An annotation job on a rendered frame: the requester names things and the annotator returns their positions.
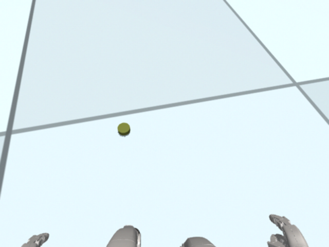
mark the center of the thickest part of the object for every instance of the tin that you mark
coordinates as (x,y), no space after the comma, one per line
(124,129)

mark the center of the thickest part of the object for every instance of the left robot hand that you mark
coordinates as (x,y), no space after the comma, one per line
(36,240)

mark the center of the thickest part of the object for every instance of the right robot hand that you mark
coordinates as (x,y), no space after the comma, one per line
(292,235)

